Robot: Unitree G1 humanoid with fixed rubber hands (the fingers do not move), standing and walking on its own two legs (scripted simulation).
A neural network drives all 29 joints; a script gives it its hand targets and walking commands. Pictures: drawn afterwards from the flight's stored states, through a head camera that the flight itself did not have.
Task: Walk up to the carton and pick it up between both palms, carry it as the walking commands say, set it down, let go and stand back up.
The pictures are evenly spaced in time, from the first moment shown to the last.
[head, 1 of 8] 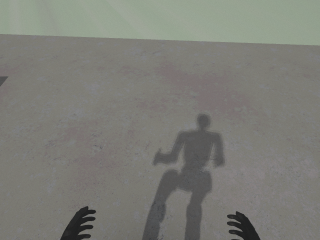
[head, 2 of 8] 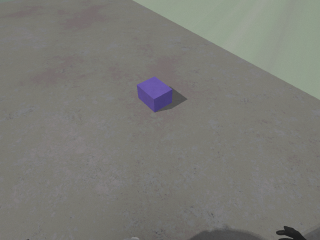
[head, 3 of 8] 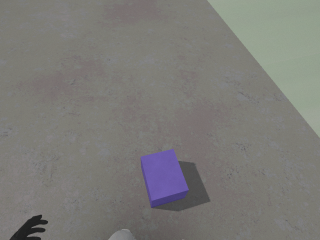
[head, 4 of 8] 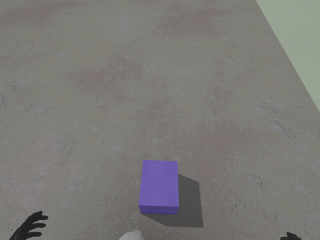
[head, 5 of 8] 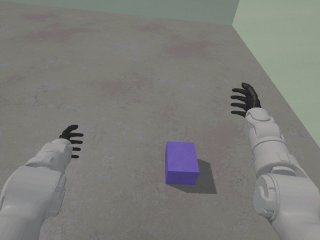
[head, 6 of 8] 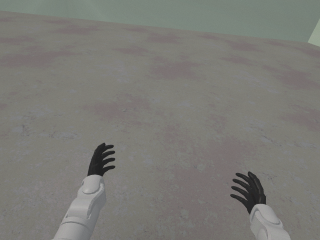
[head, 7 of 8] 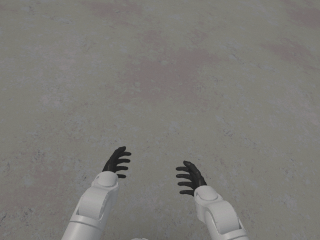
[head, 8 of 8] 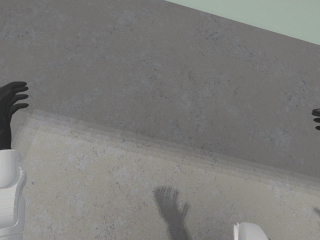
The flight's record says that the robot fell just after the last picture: yes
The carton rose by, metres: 0.00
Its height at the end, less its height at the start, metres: +0.00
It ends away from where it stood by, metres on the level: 0.00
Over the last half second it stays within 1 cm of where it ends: yes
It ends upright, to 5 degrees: yes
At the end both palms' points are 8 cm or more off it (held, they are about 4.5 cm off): yes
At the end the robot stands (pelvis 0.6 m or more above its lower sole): no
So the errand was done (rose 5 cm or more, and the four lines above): no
